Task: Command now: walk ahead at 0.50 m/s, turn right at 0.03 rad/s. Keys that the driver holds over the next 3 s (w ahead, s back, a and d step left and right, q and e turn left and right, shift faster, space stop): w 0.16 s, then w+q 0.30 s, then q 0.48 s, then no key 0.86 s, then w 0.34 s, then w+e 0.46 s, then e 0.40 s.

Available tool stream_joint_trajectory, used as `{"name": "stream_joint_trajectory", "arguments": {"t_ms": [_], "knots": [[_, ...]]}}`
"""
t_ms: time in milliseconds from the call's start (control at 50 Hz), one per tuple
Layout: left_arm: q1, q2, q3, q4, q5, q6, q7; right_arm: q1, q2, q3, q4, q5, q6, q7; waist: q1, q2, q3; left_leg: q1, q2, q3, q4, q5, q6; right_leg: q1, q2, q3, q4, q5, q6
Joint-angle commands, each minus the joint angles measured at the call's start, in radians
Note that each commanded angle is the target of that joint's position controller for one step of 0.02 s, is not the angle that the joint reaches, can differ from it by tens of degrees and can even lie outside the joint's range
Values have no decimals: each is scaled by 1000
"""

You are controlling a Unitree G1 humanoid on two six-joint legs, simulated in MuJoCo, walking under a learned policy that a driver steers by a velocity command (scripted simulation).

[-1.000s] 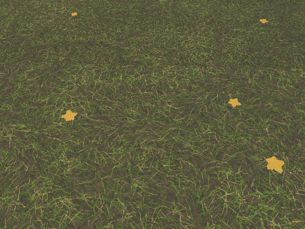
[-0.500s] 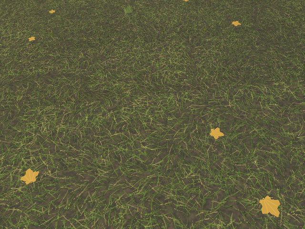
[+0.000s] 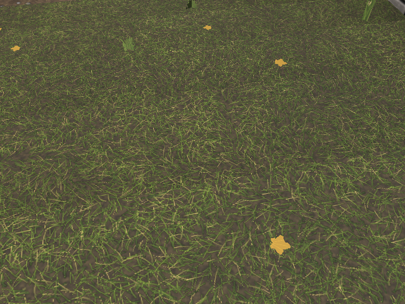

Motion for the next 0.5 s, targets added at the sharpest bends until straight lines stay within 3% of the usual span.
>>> {"name": "stream_joint_trajectory", "arguments": {"t_ms": [20,100,160,200,220,240,260,280,300,320,340,380,420,460,500], "knots": [[-65,29,4,-70,-1,-19,-5,-37,-169,-41,-53,9,-11,-11,7,105,21,-10,237,-136,-144,237,140,11,-1,-11,-170,167,9],[-191,22,-1,-106,-12,-32,-25,42,-187,-45,-7,18,5,-15,-43,100,50,61,263,-131,-122,212,132,34,31,-32,-318,227,-1],[-238,34,2,-132,-15,-40,-42,65,-195,-49,18,21,23,-20,-40,110,61,164,307,-151,-67,278,119,17,47,-30,-378,141,-33],[-198,58,13,-129,-12,-46,-45,61,-204,-54,27,24,34,-25,-2,125,37,188,312,-175,4,399,101,111,71,-36,-413,65,-57],[-115,80,27,-108,-7,-49,-42,35,-213,-55,23,26,38,-27,53,128,-9,171,288,-162,94,540,86,245,99,-60,-447,61,-76],[36,131,52,-67,-1,-51,-32,24,-193,-46,16,20,39,-28,125,113,-117,93,233,-128,265,574,58,488,85,-54,-446,106,-108],[227,211,73,-40,14,-47,-18,15,-131,-22,-18,-6,33,-28,194,3,-287,-124,160,-88,577,284,17,815,-118,153,-395,160,-176],[252,249,80,-20,9,-36,-22,167,-28,7,-20,10,13,-21,124,-259,-417,-495,13,-79,890,-396,-40,1110,-328,566,-478,-32,-315],[366,31,8,2,105,-53,-5,150,-57,19,37,-119,-36,56,212,-147,-361,-627,10,-225,893,-286,14,1083,-232,599,-614,-493,-296],[275,42,13,29,88,-56,-6,11,-70,-4,22,-92,-52,63,186,-145,-30,-769,31,-162,988,-209,15,888,-204,456,-668,-476,-256],[203,13,-1,19,62,-52,4,-1,-87,-1,23,-79,-58,52,145,-67,-59,-728,92,-126,970,-138,24,793,-217,374,-688,-352,-256],[134,-43,-25,15,53,-52,15,-19,-42,19,17,-94,-46,49,72,-24,-64,-591,173,-141,912,-60,20,618,-200,236,-722,-81,-246],[73,-44,-22,1,63,-56,15,-23,-39,19,27,-85,-24,59,39,-27,-61,-552,185,-131,855,-58,-11,559,-190,124,-774,22,-253],[83,-3,-9,16,79,-66,10,-76,-23,26,16,-81,-13,69,43,-13,-22,-581,191,-104,773,31,-34,525,-172,13,-810,102,-262],[83,26,1,24,93,-75,3,-133,-9,30,-3,-69,-12,78,38,15,-19,-564,189,-62,637,141,-48,510,-152,-101,-791,359,-263]]}}
Next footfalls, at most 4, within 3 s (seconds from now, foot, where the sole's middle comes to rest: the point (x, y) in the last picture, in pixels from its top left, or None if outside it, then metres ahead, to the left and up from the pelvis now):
0.24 right None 0.32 -0.15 -0.78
0.72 left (154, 288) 0.55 0.13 -0.78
1.16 right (224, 286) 0.55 -0.10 -0.78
1.42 left None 0.45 0.11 -0.78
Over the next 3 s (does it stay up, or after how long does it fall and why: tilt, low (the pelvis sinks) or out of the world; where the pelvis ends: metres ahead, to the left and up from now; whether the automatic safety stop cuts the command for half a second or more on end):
stays up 0.89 0.22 -0.10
